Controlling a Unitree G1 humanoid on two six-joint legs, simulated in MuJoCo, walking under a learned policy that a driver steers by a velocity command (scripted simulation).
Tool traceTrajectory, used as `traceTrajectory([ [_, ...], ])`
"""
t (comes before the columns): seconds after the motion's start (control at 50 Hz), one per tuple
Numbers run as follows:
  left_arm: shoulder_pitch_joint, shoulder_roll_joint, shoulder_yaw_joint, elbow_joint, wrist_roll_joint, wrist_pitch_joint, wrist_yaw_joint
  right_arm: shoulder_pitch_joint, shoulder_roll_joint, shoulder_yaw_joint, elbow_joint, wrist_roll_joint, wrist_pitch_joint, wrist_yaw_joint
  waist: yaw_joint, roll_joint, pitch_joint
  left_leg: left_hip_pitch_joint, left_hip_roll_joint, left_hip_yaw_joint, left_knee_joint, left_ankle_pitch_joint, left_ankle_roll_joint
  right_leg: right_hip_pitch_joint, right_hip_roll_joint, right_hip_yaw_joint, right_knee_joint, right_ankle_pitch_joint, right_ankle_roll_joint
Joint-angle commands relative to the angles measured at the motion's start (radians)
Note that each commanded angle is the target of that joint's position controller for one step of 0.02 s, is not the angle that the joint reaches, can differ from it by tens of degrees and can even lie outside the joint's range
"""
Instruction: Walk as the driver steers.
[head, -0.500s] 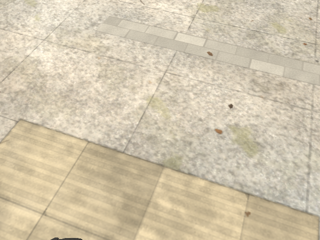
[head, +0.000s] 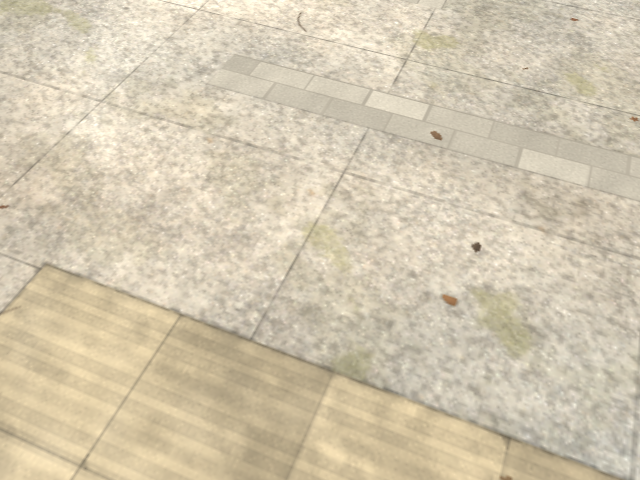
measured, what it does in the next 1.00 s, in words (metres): steps on the spot, turning right: right foot, then left foot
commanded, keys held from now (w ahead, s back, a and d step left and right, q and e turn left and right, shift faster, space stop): e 0.64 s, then no key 0.36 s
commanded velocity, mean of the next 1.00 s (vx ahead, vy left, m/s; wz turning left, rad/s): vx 0.00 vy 0.00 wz -0.44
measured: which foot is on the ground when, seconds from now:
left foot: down 0.00-0.26, up 0.28-0.70, down 0.72-1.00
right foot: up 0.00-0.24, down 0.26-0.72, up 0.74-1.00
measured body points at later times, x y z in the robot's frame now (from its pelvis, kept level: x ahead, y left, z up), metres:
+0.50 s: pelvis +0.01 -0.03 +0.01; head +0.03 -0.06 +0.46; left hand +0.20 +0.21 -0.09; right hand +0.05 -0.33 -0.11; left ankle +0.05 +0.10 -0.67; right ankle +0.00 -0.11 -0.74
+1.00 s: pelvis +0.02 +0.00 +0.00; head +0.05 +0.00 +0.45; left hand +0.26 +0.17 -0.12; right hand +0.01 -0.29 -0.09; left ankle +0.09 +0.07 -0.74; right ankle -0.06 -0.09 -0.71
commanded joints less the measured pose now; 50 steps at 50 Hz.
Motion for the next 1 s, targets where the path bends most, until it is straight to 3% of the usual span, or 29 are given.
traceTrajectory([
  [0.02, 0.012, 0.109, 0.039, -0.07, 0.013, -0.012, 0.001, -0.091, -0.105, -0.027, -0.08, 0.003, -0.019, -0.017, 0.046, 0.099, 0.009, -0.007, 0.306, -0.203, -0.211, 0.419, 0.19, -0.087, -0.027, 0.002, 0.382, -0.093, 0.02],
  [0.06, 0.072, 0.109, 0.04, -0.041, 0.005, -0.001, -0.018, -0.095, -0.097, -0.021, -0.098, 0.012, -0.026, -0.015, 0.05, 0.153, -0.039, 0.09, 0.243, -0.083, -0.166, 0.606, 0.164, -0.089, -0.046, -0.032, 0.4, -0.057, 0.03],
  [0.12, -0.056, 0.075, 0.017, -0.087, -0.004, 0.005, -0.049, -0.016, -0.128, -0.036, -0.083, 0.008, -0.021, -0.008, -0.025, 0.166, -0.027, 0.167, 0.235, -0.02, -0.118, 0.592, 0.146, -0.071, -0.076, -0.08, 0.193, -0.029, 0.039],
  [0.16, -0.11, 0.076, 0.011, -0.118, -0.001, 0.003, -0.053, 0.032, -0.163, -0.049, -0.078, 0.004, -0.021, -0.008, -0.058, 0.191, -0.033, 0.165, 0.268, -0.024, -0.095, 0.562, 0.147, 0.019, -0.071, -0.108, 0.056, -0.073, 0.029],
  [0.2, -0.095, 0.09, 0.014, -0.125, -0.005, 0.0, -0.047, 0.037, -0.187, -0.059, -0.08, 0.008, -0.018, -0.003, -0.054, 0.198, -0.044, 0.156, 0.288, -0.028, -0.041, 0.576, 0.135, 0.091, -0.052, -0.141, -0.044, -0.066, 0.011],
  [0.24, -0.032, 0.09, 0.014, -0.113, 0.008, -0.018, -0.035, 0.035, -0.191, -0.063, -0.077, 0.022, -0.018, -0.001, -0.002, 0.137, -0.057, 0.083, 0.252, 0.026, 0.085, 0.492, 0.074, 0.243, -0.029, -0.14, -0.271, 0.123, -0.014],
  [0.26, 0.029, 0.164, 0.033, -0.103, 0.024, -0.034, -0.027, 0.063, -0.169, -0.058, -0.087, 0.019, -0.022, -0.001, 0.017, -0.009, -0.102, -0.044, 0.188, 0.085, 0.268, 0.279, 0.013, 0.4, -0.151, 0.063, -0.358, 0.263, -0.05],
  [0.28, 0.04, 0.333, 0.069, -0.125, 0.017, -0.043, -0.024, 0.022, -0.067, -0.024, -0.167, 0.012, -0.017, 0.003, 0.012, -0.29, -0.079, -0.372, 0.004, 0.143, 0.471, -0.329, -0.07, 0.507, -0.453, 0.493, -0.389, 0.675, -0.209],
  [0.3, 0.165, 0.315, 0.076, -0.084, -0.015, -0.042, -0.019, -0.044, -0.112, -0.031, -0.164, -0.004, 0.0, -0.011, 0.094, -0.2, -0.134, -0.382, 0.012, -0.013, 0.612, -0.423, -0.064, 0.501, -0.499, 0.527, -0.384, 0.743, -0.333],
  [0.32, 0.126, 0.264, 0.059, -0.074, -0.017, -0.036, -0.011, -0.051, -0.124, -0.034, -0.161, 0.011, 0.004, -0.012, 0.059, -0.124, -0.075, -0.406, 0.031, -0.04, 0.66, -0.345, -0.064, 0.456, -0.452, 0.439, -0.386, 0.63, -0.333],
  [0.34, 0.044, 0.216, 0.045, -0.083, -0.014, -0.026, -0.004, -0.059, -0.131, -0.037, -0.152, 0.018, 0.001, -0.009, 0.029, -0.07, -0.011, -0.403, 0.054, -0.046, 0.627, -0.253, -0.066, 0.388, -0.383, 0.36, -0.406, 0.498, -0.29],
  [0.36, -0.03, 0.186, 0.035, -0.095, -0.016, -0.018, 0.002, -0.065, -0.142, -0.042, -0.151, 0.016, -0.005, -0.005, 0.001, -0.075, 0.001, -0.388, 0.062, -0.048, 0.575, -0.177, -0.071, 0.363, -0.316, 0.312, -0.423, 0.422, -0.24],
  [0.38, -0.067, 0.169, 0.027, -0.101, -0.015, -0.016, 0.002, -0.03, -0.144, -0.043, -0.131, 0.006, -0.002, 0.004, -0.015, -0.101, -0.024, -0.346, 0.044, -0.028, 0.567, -0.133, -0.081, 0.351, -0.272, 0.268, -0.414, 0.495, -0.226],
  [0.4, -0.079, 0.172, 0.028, -0.097, -0.016, -0.014, -0.001, -0.008, -0.142, -0.042, -0.114, 0.0, -0.003, 0.012, -0.02, -0.101, -0.057, -0.316, 0.025, -0.019, 0.567, -0.114, -0.094, 0.356, -0.244, 0.248, -0.405, 0.518, -0.214],
  [0.44, -0.068, 0.188, 0.036, -0.088, -0.011, -0.02, -0.006, -0.002, -0.123, -0.037, -0.106, 0.007, 0.002, 0.015, -0.014, -0.072, -0.079, -0.304, 0.015, -0.014, 0.527, -0.093, -0.105, 0.355, -0.238, 0.241, -0.398, 0.488, -0.212],
  [0.52, -0.034, 0.19, 0.042, -0.071, -0.004, -0.025, 0.004, -0.072, -0.107, -0.024, -0.133, 0.013, 0.009, 0.005, 0.025, -0.098, -0.051, -0.324, 0.008, -0.028, 0.401, -0.067, -0.105, 0.346, -0.24, 0.326, -0.408, 0.286, -0.223],
  [0.58, -0.037, 0.2, 0.047, -0.07, 0.007, -0.021, 0.0, -0.09, -0.108, -0.019, -0.144, 0.016, 0.001, 0.0, 0.034, -0.103, -0.045, -0.256, -0.01, -0.031, 0.317, -0.088, -0.095, 0.297, -0.231, 0.371, -0.383, 0.275, -0.225],
  [0.64, -0.07, 0.205, 0.049, -0.08, 0.01, -0.017, -0.006, -0.059, -0.13, -0.024, -0.141, 0.029, -0.012, -0.005, 0.017, -0.126, -0.031, -0.161, -0.026, -0.04, 0.213, -0.111, -0.061, 0.242, -0.214, 0.427, -0.347, 0.355, -0.203],
  [0.68, -0.116, 0.19, 0.044, -0.087, 0.002, -0.015, -0.007, 0.017, -0.117, -0.02, -0.122, 0.032, -0.026, -0.011, -0.03, -0.124, -0.051, -0.01, -0.024, -0.029, 0.039, -0.009, -0.033, 0.194, -0.187, 0.422, -0.303, 0.377, -0.154],
  [0.7, -0.114, 0.166, 0.035, -0.086, -0.006, -0.016, -0.005, 0.037, -0.122, -0.021, -0.117, 0.026, -0.035, -0.016, -0.044, -0.094, -0.054, 0.085, 0.009, -0.058, -0.084, 0.063, -0.015, 0.138, -0.153, 0.405, -0.271, 0.284, -0.106],
  [0.72, -0.074, 0.103, 0.019, -0.092, -0.011, -0.021, -0.004, 0.023, -0.185, -0.03, -0.132, 0.008, -0.043, -0.023, -0.019, 0.089, -0.063, 0.145, 0.211, -0.274, -0.222, 0.006, 0.033, 0.064, -0.073, 0.303, -0.129, 0.04, -0.045],
  [0.74, -0.024, 0.09, 0.016, -0.102, -0.007, -0.026, 0.005, -0.049, -0.274, -0.046, -0.162, 0.013, -0.035, -0.018, 0.021, 0.251, -0.048, 0.126, 0.412, -0.527, -0.285, 0.112, 0.135, -0.048, 0.109, 0.1, 0.046, -0.225, -0.007],
  [0.76, -0.042, 0.166, 0.036, -0.082, 0.022, -0.023, 0.013, 0.007, -0.241, -0.049, -0.138, 0.011, -0.03, -0.011, -0.011, 0.197, -0.063, 0.036, 0.424, -0.541, -0.27, 0.151, 0.215, 0.002, 0.055, 0.107, 0.231, -0.234, 0.007],
  [0.78, -0.041, 0.174, 0.042, -0.068, 0.016, -0.02, 0.012, -0.031, -0.175, -0.029, -0.137, 0.018, -0.032, -0.005, 0.019, 0.133, -0.034, -0.009, 0.363, -0.456, -0.262, 0.153, 0.207, 0.03, 0.04, 0.128, 0.3, -0.171, 0.009],
  [0.8, -0.025, 0.165, 0.042, -0.042, 0.015, -0.012, 0.011, -0.092, -0.143, -0.02, -0.148, 0.023, -0.037, -0.001, 0.046, 0.115, -0.005, -0.047, 0.29, -0.34, -0.248, 0.185, 0.172, 0.06, 0.026, 0.113, 0.342, -0.108, 0.022],
  [0.82, -0.015, 0.15, 0.038, -0.038, 0.024, -0.006, -0.002, -0.116, -0.131, -0.015, -0.152, 0.017, -0.04, 0.001, 0.058, 0.131, -0.028, -0.01, 0.234, -0.263, -0.237, 0.222, 0.148, 0.061, 0.019, 0.09, 0.348, -0.074, 0.034],
  [0.9, -0.06, 0.103, 0.015, -0.032, 0.008, 0.008, -0.021, -0.049, -0.121, -0.017, -0.121, 0.013, -0.047, 0.0, 0.003, 0.165, -0.05, 0.087, 0.206, -0.188, -0.187, 0.336, 0.149, 0.083, 0.001, 0.034, 0.191, -0.095, 0.058],
  [0.96, -0.091, 0.079, -0.004, -0.035, -0.004, 0.018, -0.017, -0.015, -0.129, -0.023, -0.1, 0.016, -0.041, 0.008, -0.026, 0.212, -0.046, 0.09, 0.205, -0.199, -0.17, 0.251, 0.149, 0.174, -0.022, -0.034, -0.041, -0.144, 0.032],
  [1.0, -0.063, 0.07, -0.01, -0.019, -0.006, 0.014, -0.007, 0.001, -0.144, -0.031, -0.083, 0.017, -0.03, 0.012, -0.012, 0.207, -0.038, 0.067, 0.196, -0.202, -0.133, 0.283, 0.139, 0.257, -0.019, -0.066, -0.226, -0.044, 0.008],
])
